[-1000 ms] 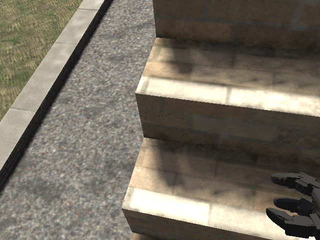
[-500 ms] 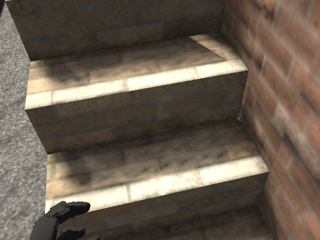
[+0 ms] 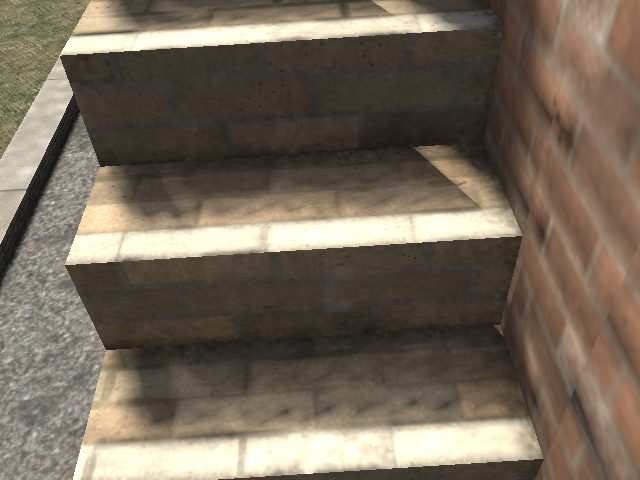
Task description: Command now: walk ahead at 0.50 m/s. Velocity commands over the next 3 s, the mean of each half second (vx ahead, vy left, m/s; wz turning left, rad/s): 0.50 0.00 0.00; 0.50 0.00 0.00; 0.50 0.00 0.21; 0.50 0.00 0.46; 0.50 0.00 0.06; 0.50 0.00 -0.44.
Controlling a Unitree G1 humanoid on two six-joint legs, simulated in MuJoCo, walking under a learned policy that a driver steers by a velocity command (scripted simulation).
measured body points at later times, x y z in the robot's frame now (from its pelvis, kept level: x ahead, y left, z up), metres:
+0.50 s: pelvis +0.18 +0.11 +0.13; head +0.16 +0.10 +0.58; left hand +0.25 +0.37 +0.00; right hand +0.31 -0.12 +0.00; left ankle +0.21 +0.21 -0.51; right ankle +0.10 -0.04 -0.37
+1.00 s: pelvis +0.41 +0.09 +0.35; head +0.42 +0.10 +0.80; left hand +0.59 +0.31 +0.24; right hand +0.39 -0.13 +0.19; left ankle +0.27 +0.21 -0.25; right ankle +0.51 +0.01 -0.30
